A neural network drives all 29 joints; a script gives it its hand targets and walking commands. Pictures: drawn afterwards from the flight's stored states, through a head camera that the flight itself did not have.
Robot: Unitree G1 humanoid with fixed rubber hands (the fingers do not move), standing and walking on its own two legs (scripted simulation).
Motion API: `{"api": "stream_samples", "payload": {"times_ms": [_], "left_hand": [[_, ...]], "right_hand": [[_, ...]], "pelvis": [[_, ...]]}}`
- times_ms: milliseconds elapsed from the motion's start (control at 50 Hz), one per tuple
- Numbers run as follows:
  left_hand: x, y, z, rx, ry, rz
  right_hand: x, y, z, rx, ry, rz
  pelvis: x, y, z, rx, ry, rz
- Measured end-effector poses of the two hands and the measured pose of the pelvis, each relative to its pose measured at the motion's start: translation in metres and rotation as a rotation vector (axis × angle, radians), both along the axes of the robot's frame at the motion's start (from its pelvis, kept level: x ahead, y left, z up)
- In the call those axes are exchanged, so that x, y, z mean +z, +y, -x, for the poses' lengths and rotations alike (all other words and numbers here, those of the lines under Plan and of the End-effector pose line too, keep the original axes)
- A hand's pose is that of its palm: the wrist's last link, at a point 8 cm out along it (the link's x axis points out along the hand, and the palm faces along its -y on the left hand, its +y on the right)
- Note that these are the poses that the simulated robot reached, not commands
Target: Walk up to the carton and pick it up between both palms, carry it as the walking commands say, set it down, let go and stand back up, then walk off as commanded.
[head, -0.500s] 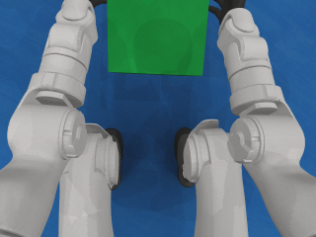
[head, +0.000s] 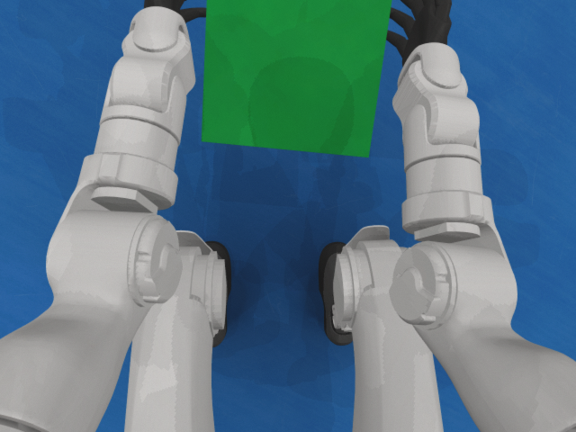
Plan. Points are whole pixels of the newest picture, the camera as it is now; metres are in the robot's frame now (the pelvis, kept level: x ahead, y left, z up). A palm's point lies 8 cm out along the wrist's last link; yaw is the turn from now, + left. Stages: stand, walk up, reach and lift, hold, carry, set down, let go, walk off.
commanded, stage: reach and lift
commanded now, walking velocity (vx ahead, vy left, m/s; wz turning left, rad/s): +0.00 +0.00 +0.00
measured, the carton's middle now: (291, 63) +0.53 -0.01 -0.20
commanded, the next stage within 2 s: none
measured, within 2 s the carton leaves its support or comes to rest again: neither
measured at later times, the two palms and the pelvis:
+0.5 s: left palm (146, 2) +0.53 +0.12 -0.05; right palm (463, 37) +0.51 -0.15 -0.04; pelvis +0.00 +0.00 +0.05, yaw +0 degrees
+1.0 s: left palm out of the picture +0.51 +0.12 +0.03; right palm (526, 24) +0.49 -0.14 +0.04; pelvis +0.00 +0.00 +0.10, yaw +0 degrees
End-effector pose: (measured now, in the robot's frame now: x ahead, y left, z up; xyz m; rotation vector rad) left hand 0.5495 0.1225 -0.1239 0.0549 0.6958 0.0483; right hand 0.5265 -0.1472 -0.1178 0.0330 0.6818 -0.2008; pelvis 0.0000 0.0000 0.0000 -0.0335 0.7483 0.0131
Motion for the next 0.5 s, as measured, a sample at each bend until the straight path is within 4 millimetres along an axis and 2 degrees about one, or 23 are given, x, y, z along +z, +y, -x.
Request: {"api": "stream_samples", "payload": {"times_ms": [500], "left_hand": [[0.077, -0.002, 0.023, 0.043, -0.003, 0.004]], "right_hand": [[0.080, 0.001, 0.020, -0.019, -0.018, 0.001]], "pelvis": [[0.047, -0.001, 0.003, -0.002, 0.056, -0.008]]}}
